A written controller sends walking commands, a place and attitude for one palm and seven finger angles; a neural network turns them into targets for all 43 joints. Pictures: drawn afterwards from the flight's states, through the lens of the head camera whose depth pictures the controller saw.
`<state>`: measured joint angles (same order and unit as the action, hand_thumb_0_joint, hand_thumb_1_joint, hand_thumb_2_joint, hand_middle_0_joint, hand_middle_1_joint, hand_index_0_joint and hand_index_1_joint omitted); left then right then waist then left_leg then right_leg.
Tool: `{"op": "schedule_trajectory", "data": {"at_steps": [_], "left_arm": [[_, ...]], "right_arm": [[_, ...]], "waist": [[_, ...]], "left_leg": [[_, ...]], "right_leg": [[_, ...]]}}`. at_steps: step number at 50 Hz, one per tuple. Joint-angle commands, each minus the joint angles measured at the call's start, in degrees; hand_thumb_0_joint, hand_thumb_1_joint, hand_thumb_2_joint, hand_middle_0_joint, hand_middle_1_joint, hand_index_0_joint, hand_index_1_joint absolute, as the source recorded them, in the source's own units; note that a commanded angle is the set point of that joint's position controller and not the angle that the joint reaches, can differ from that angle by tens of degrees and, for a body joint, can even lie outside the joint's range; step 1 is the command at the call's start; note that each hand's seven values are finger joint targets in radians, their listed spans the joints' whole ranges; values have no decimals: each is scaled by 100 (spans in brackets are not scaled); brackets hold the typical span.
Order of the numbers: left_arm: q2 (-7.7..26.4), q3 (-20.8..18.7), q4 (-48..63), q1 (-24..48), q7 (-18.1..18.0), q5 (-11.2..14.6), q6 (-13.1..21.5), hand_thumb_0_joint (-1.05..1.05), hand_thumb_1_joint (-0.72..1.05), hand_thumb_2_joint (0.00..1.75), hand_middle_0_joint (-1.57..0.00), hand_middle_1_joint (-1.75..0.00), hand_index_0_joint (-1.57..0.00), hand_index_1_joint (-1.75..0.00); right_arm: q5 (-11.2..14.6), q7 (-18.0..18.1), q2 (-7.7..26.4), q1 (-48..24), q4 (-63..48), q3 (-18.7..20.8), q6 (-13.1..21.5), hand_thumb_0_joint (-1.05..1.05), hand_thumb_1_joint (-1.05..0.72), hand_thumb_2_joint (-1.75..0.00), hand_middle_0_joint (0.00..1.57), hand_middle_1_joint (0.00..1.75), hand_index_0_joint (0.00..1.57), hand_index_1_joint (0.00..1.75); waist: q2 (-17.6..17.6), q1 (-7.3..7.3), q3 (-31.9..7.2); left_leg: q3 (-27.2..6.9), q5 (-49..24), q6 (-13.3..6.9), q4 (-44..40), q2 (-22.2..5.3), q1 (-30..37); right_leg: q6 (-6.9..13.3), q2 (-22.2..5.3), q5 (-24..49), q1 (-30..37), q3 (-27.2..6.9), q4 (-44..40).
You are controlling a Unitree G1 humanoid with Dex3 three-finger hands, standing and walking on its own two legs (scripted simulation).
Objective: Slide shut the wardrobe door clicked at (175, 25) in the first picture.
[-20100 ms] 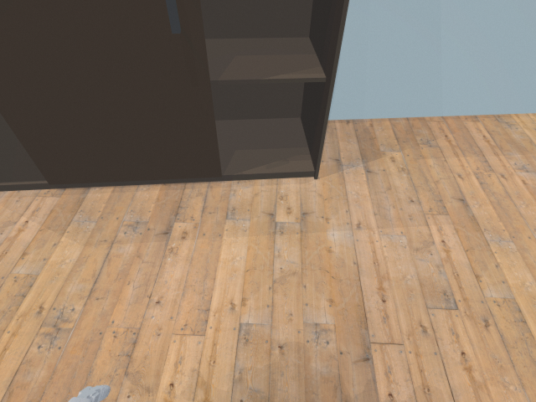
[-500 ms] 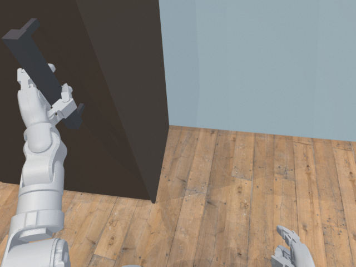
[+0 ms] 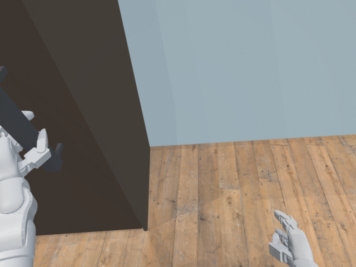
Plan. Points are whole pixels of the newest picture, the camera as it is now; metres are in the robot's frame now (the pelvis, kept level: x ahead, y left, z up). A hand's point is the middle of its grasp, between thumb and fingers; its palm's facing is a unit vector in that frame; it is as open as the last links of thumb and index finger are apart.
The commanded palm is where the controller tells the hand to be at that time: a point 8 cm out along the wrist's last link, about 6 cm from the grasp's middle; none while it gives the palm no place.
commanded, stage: stop walking and hold the door there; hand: left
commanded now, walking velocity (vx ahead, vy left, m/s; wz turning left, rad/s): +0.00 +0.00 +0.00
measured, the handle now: (31, 126) +0.33 +0.34 +0.15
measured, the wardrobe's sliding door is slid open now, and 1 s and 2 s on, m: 0.00 0.00 0.00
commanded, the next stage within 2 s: loosen the grip on the handle in 0.72 s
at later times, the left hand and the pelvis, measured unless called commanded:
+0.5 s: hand (41, 149) +0.29 +0.31 +0.13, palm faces +0.54 -0.80 -0.26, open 6.8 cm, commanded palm +0.24 +0.32 +0.13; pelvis +0.01 +0.02 +0.00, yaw -3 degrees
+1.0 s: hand (36, 150) +0.28 +0.32 +0.13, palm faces +0.56 -0.82 -0.13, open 7.8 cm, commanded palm +0.24 +0.34 +0.14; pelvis -0.02 +0.02 +0.00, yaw +0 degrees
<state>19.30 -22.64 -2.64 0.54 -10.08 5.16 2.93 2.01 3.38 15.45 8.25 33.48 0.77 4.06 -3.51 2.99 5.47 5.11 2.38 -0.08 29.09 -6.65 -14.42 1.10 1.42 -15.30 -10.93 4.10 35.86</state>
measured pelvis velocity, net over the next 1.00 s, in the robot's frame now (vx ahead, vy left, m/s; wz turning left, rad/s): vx -0.02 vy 0.02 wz -0.01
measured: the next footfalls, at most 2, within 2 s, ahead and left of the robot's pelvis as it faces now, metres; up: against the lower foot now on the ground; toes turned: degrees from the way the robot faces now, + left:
right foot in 0.18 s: +0.07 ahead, -0.11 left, +0.00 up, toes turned -3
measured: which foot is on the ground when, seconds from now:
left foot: down 0.00-1.00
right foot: up 0.00-0.16, down 0.18-1.00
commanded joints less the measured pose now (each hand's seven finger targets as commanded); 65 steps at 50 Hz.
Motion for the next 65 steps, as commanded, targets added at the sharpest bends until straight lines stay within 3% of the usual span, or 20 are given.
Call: {"op": "schedule_trajectory", "data": {"at_steps": [1, 2, 5, 7, 9, 11, 13, 17, 20, 26, 35, 40, 41, 42, 43, 45, 46, 50, 55, 65], "left_arm": [[539, 905, 2192, 1520, 194, -306, 658, 0, 90, 90, -45, -140, -45, -140], [351, 949, 1916, 858, 169, -331, 498, 0, 90, 90, -45, -140, -45, -140], [1781, -242, 2079, 1045, -24, -468, 446, 0, 90, 90, -45, -140, -45, -140], [1268, 185, 1806, 1085, 28, -427, 398, 0, 90, 90, -45, -140, -45, -140], [1396, 141, 1536, 1116, 53, -390, 371, 0, 90, 90, -45, -140, -45, -140], [1368, 113, 1267, 1160, 38, -311, 238, 0, 90, 90, -45, -140, -45, -140], [1407, 19, 1132, 1223, -3, -280, 198, 0, 90, 90, -45, -140, -45, -140], [1468, -166, 994, 756, -56, -333, 363, 0, 90, 90, -45, -140, -45, -140], [1272, 18, 1019, 598, -28, -376, 394, 0, 90, 90, -45, -140, -45, -140], [1110, 230, 1226, 480, 1, -385, 477, 0, 90, 90, -45, -140, -45, -140], [960, 387, 966, 543, -9, -397, 479, 0, 90, 90, -45, -140, -45, -140], [961, 369, 989, 610, -2, -394, 513, 0, 90, 90, -45, -140, -45, -140], [6494, -3750, 1551, 5606, -61, -1283, 919, 0, 90, 90, -45, -140, -45, -140], [1213, -95, -1517, 2988, 447, -1168, 78, 0, 78, 84, -45, -140, -45, -140], [1530, -818, 490, 2404, 321, -381, 319, 0, 66, 78, -45, -140, -45, -140], [393, -191, 483, 1533, 399, 100, 355, 0, 42, 67, -45, -140, -45, -140], [1125, -727, 595, 1563, 254, 191, 407, 0, 30, 61, -45, -140, -45, -140], [1411, -5, 893, 2666, -216, -740, 401, 0, -19, 37, -45, -140, -45, -140], [1143, 84, 435, 2131, -204, -519, 493, 0, -55, 20, -40, -133, -40, -133], [1714, -482, 860, 1606, -49, -319, 388, 0, -55, 20, -26, -117, -26, -117]], "right_arm": [[-53, -42, 624, -170, -545, 248, 251, 0, -90, -90, 20, 30, 20, 30], [-150, -48, 485, -471, -660, 184, 319, 0, -90, -90, 20, 30, 20, 30], [-154, 13, 354, -557, -448, -9, 280, 0, -90, -90, 20, 30, 20, 30], [-93, 7, 388, -496, -436, -61, 273, 0, -90, -90, 20, 30, 20, 30], [-74, 59, 351, -457, -430, -47, 265, 0, -90, -90, 20, 30, 20, 30], [-114, 108, 288, -510, -372, -73, 274, 0, -90, -90, 20, 30, 20, 30], [-68, 91, 393, -330, -252, 7, 262, 0, -90, -90, 20, 30, 20, 30], [-81, 176, 482, -399, -241, -13, 275, 0, -90, -90, 20, 30, 20, 30], [-50, 199, 432, -484, -292, -36, 239, 0, -90, -90, 20, 30, 20, 30], [-53, 220, 464, -402, -313, 18, 283, 0, -90, -90, 20, 30, 20, 30], [-83, 226, 481, -464, -357, 1, 231, 0, -90, -90, 20, 30, 20, 30], [-85, 237, 453, -439, -374, -11, 252, 0, -90, -90, 20, 30, 20, 30], [-301, 187, 752, 516, -311, 336, 275, 0, -90, -90, 20, 30, 20, 30], [-574, 20, 124, -430, -214, 93, 599, 0, -90, -90, 20, 30, 20, 30], [-127, 171, 600, -349, -474, 381, 723, 0, -90, -90, 20, 30, 20, 30], [-113, 226, 551, -429, -398, 290, 755, 0, -90, -90, 20, 30, 20, 30], [-112, 252, 513, -355, -240, 248, 844, 0, -90, -90, 20, 30, 20, 30], [-206, 355, 458, -524, -321, 50, 1019, 0, -90, -90, 20, 30, 20, 30], [-190, 424, 477, -550, -294, 40, 1092, 0, -90, -90, 20, 30, 20, 30], [-228, 420, 498, -426, -388, 31, 1063, 0, -90, -90, 20, 30, 20, 30]], "waist": [[-931, -415, -1651], [-1395, -289, -1231], [-1991, -214, -1300], [-1183, -259, -1281], [468, -369, -1268], [794, -425, -1212], [987, -388, -1339], [-304, -276, -1613], [-608, -290, -1186], [-152, -295, -1462], [-115, -320, -1041], [17, -320, -1350], [2280, -150, 249], [1470, -254, -1446], [1076, -33, -1869], [-1018, 232, -2267], [-1142, 262, -2152], [-388, -99, -1356], [684, -72, -1063], [12, 92, -1302]], "left_leg": [[-1496, -1920, -815, -1191, -1321, 1790], [-1660, -1561, -1028, -1416, -1504, 1127], [-715, -2166, -616, -973, -894, 1236], [-565, -321, -396, -628, -706, 528], [-111, 1536, -25, 38, 28, 289], [-178, 1896, 73, 361, 504, 566], [-394, 1550, -24, 402, 426, 644], [-817, 603, -149, -874, -98, 639], [-843, 1031, -196, -1138, -140, 209], [-668, -139, -98, -881, -64, 617], [-670, 1334, -139, -1188, 36, 320], [-616, 882, -129, -1088, 69, 531], [-511, 656, -410, -297, -153, -1013], [-203, -854, -184, -915, 625, 279], [-471, -1183, 90, -688, 464, 721], [-327, -173, 212, -630, 585, 1254], [-389, 781, 184, -726, 652, 965], [-599, 2777, 16, -1032, 666, 18], [-450, 2682, -78, -590, 693, -153], [-349, 1407, -139, -146, 727, -365]], "right_leg": [[-134, -133, -1284, -1299, -633, 2239], [-192, -232, -1369, -1344, -524, 2038], [-125, -444, -716, -650, -158, 327], [-106, -428, 104, 207, -196, -908], [60, -904, 1033, 87, -1267, -1814], [282, -1304, -248, -911, -1729, -2353], [360, -1319, -709, -891, -1635, -2263], [20, -631, 450, -229, -825, -1228], [-34, -520, 434, -197, -731, -1250], [-34, -527, 1344, -41, -689, -1145], [-25, -482, 277, -412, -803, -1569], [-42, -473, 697, -254, -751, -1477], [-104, -685, 571, -779, -865, -1973], [194, -242, 2072, 173, -132, -962], [49, -199, 1844, 441, 115, -917], [29, -185, 947, -33, -10, -1048], [20, -224, 589, -29, -68, -1168], [-29, -302, -739, -417, -190, -1244], [-111, -316, -1518, -577, -297, -1404], [-56, -334, -544, -358, -320, -1030]]}}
